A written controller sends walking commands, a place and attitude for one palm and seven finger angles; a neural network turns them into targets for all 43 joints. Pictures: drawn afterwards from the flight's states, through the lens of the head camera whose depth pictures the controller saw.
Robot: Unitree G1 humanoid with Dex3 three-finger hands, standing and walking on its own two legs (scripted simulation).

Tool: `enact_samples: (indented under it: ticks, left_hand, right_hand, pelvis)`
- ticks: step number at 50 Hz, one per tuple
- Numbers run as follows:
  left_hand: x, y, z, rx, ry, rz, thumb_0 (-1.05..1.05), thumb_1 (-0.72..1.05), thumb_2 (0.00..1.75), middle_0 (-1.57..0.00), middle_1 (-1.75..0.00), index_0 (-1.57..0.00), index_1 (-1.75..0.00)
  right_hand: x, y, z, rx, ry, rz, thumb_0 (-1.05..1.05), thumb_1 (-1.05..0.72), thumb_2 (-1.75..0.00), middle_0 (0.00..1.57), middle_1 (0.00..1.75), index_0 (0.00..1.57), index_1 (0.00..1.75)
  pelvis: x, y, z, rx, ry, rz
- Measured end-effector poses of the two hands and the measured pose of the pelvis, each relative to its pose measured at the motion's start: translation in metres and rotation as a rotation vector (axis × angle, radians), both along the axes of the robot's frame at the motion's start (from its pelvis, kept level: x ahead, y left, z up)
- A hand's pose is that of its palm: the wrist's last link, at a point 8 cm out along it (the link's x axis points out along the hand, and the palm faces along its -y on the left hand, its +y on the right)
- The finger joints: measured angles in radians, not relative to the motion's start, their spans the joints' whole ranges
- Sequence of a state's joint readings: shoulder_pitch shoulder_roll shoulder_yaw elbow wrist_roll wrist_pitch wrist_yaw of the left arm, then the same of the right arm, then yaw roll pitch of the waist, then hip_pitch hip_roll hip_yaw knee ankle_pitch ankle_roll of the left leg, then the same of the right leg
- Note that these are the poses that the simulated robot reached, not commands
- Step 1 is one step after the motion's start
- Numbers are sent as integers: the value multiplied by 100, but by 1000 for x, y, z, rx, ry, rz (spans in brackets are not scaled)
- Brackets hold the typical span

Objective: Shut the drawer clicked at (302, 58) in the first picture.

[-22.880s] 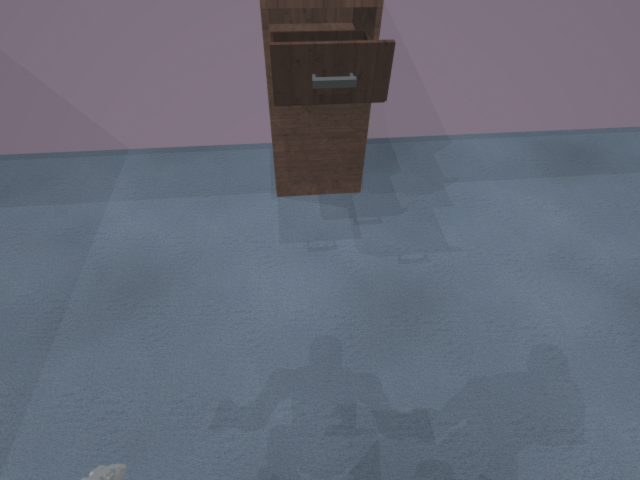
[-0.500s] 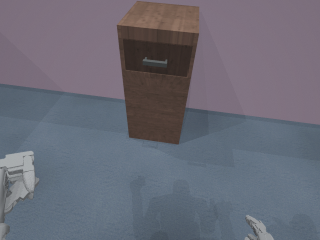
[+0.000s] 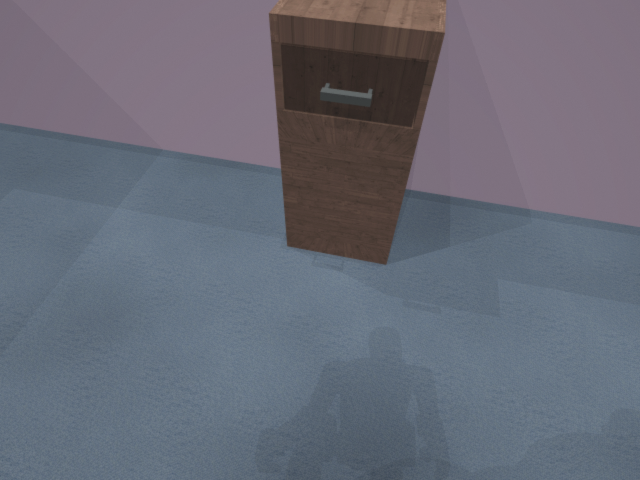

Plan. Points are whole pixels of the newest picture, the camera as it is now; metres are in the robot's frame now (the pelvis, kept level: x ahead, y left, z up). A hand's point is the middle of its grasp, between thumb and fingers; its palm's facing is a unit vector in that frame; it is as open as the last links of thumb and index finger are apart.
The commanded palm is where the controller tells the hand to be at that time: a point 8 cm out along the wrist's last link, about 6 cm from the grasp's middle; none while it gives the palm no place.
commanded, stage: let the arm hang, fingers relaxed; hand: left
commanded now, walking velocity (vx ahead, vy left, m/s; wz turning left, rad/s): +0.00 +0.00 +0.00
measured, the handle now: (347, 93) +0.99 -0.01 -0.05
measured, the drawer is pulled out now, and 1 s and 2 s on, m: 0.00 0.00 0.00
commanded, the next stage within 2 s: look to check the result in 0.60 s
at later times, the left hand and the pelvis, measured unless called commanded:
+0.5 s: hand out of the picture +0.04 +0.17 -0.17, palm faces +0.00 -0.98 -0.20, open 7.3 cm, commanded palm none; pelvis +0.01 +0.00 +0.00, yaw -1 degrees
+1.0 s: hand out of the picture +0.04 +0.17 -0.17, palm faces +0.01 -0.98 -0.21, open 7.3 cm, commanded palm none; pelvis +0.03 -0.01 +0.01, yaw -1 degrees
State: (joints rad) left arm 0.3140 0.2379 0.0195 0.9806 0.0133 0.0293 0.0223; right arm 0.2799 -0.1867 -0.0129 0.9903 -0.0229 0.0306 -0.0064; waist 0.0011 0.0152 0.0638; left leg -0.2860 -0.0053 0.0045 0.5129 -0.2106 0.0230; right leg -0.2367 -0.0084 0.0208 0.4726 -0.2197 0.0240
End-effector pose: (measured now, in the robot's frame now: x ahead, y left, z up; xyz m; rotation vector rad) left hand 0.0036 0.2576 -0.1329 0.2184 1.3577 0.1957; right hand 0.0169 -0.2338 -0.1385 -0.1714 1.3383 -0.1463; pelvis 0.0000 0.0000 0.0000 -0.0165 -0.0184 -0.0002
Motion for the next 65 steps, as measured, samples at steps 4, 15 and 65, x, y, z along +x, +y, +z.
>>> enact_samples:
  ticks: [4, 15, 65]
  left_hand:
    - [-12, 1, 2, 1, 43, 11, 1, 91, 90, -56, -73, -57, -71]
    - [6, -19, -3, -42, 20, -2, 1, 91, 90, -25, -37, -26, -37]
    - [65, -21, 2, -20, -28, -18, 1, 91, 90, -20, -30, -20, -30]
  right_hand:
    - [-9, 3, -2, 8, 24, -15, 0, -91, -89, 20, 30, 20, 30]
    - [-11, 9, -5, 27, 29, -43, 0, -91, -89, 20, 30, 20, 30]
    - [36, -22, 3, -24, 3, -37, 0, -90, -89, 20, 30, 20, 30]
  pelvis:
    - [1, 3, 2, 6, -4, -3]
    - [4, 3, 4, 14, -6, -11]
    - [33, -11, 8, 15, -4, -13]
